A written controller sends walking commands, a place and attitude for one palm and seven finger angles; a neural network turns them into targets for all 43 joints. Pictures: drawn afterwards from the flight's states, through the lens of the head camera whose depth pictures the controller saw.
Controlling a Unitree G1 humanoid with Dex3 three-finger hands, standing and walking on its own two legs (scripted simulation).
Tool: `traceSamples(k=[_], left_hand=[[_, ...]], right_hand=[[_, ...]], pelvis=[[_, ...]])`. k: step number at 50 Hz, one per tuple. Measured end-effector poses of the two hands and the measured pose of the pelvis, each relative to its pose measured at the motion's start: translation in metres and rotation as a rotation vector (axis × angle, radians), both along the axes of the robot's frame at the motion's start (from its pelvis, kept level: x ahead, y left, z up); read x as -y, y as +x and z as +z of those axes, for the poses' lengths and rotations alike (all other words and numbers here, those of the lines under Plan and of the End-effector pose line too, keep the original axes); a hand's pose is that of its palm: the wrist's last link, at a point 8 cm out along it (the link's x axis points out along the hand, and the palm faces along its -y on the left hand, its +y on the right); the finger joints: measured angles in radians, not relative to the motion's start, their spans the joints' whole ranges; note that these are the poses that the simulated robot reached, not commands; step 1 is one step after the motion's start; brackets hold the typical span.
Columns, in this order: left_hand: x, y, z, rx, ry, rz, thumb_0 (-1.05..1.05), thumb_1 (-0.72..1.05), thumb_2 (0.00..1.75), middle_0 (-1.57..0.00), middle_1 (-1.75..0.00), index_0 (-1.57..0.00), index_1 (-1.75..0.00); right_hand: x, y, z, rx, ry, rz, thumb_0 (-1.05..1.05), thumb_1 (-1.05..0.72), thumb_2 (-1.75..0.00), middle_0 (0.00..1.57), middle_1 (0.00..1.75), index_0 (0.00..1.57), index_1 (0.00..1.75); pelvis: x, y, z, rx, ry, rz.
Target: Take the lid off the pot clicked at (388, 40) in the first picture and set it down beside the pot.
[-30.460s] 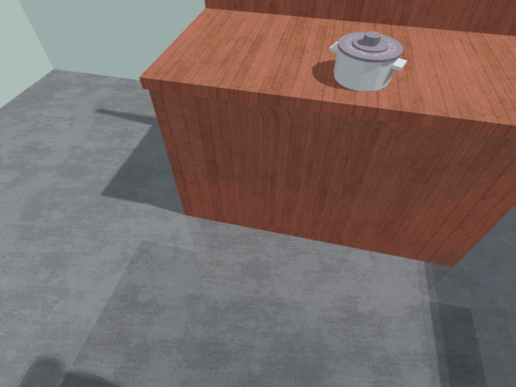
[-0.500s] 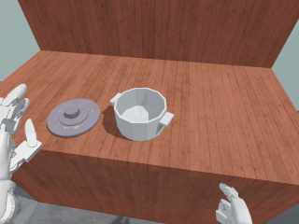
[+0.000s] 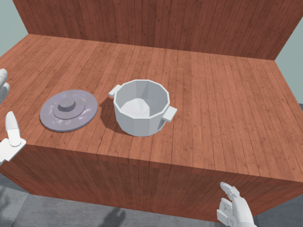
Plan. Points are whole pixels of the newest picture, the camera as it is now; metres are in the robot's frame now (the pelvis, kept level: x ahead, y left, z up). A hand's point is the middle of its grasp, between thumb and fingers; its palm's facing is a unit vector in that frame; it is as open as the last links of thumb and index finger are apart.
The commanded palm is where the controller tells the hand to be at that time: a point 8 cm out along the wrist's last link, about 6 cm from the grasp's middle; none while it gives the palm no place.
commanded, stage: step back with the hand held close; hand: left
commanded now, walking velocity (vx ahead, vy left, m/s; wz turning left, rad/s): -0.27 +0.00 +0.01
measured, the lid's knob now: (67, 103) +0.45 +0.33 +0.02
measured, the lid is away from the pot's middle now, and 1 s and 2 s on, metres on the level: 0.25 0.25 0.25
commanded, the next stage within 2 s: stop stepping back and stand still in 1.46 s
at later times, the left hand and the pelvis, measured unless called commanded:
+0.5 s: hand out of the picture +0.13 +0.26 +0.19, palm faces +0.40 -0.81 -0.42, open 7.4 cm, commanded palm +0.06 +0.30 +0.20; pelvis -0.06 +0.01 -0.02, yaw +2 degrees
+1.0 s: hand out of the picture +0.09 +0.25 +0.19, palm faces +0.40 -0.81 -0.42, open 7.4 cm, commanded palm +0.02 +0.30 +0.20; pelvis -0.11 +0.02 -0.03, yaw +1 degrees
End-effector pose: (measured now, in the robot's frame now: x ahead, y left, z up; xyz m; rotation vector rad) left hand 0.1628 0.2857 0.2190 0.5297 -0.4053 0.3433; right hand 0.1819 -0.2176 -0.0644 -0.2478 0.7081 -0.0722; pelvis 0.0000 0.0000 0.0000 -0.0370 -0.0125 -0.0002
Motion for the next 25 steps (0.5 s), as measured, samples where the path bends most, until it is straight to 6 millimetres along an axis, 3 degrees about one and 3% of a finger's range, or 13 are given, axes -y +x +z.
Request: traceSamples(k=[8, 19, 25], left_hand=[[0.006, -0.005, -0.024, -0.141, 0.030, -0.110, 0.01, 0.88, 0.90, -0.21, -0.31, -0.21, -0.31], [-0.004, -0.053, -0.015, -0.062, 0.064, -0.050, 0.01, 0.88, 0.90, -0.22, -0.31, -0.22, -0.31], [-0.010, -0.074, -0.019, 0.008, 0.015, -0.023, 0.01, 0.88, 0.90, -0.22, -0.31, -0.22, -0.31]], right_hand=[[0.013, -0.030, 0.000, -0.043, -0.041, -0.090, 0.01, -0.90, -0.89, 0.21, 0.30, 0.20, 0.30], [0.003, -0.063, -0.007, -0.023, -0.025, -0.084, 0.01, -0.91, -0.89, 0.21, 0.30, 0.20, 0.30], [-0.003, -0.079, -0.008, 0.003, -0.033, -0.075, 0.01, -0.90, -0.89, 0.21, 0.30, 0.20, 0.30]], pelvis=[[-0.010, -0.014, -0.004, -0.035, 0.002, -0.012], [-0.011, -0.044, -0.011, -0.023, -0.015, 0.012], [-0.015, -0.059, -0.016, -0.020, -0.026, 0.031]])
